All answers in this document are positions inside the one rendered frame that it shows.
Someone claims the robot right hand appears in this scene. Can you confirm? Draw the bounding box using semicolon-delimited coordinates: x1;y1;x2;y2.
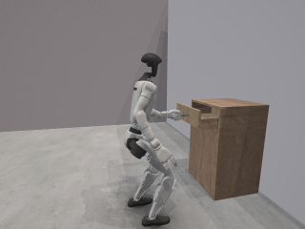
155;146;177;173

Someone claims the robot head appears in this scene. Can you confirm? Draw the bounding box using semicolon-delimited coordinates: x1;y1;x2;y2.
138;52;162;82

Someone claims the drawer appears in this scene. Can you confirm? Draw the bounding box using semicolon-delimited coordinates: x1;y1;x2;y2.
176;102;219;131

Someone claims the robot right upper arm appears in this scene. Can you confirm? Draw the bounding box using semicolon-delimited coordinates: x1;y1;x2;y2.
132;81;157;121

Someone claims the handle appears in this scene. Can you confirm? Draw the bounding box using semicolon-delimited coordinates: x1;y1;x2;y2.
180;112;189;117

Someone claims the robot right forearm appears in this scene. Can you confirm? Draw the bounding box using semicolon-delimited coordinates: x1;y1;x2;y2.
135;111;162;152

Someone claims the robot left forearm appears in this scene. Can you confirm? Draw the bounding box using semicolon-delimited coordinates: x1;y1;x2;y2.
151;109;169;119

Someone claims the robot left hand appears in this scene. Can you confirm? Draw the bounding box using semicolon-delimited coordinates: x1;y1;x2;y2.
168;110;181;121

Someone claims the robot torso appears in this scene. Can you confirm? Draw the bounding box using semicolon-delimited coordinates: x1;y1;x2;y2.
123;78;156;150

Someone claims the cabinet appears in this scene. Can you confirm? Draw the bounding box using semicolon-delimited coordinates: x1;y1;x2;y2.
189;98;270;201

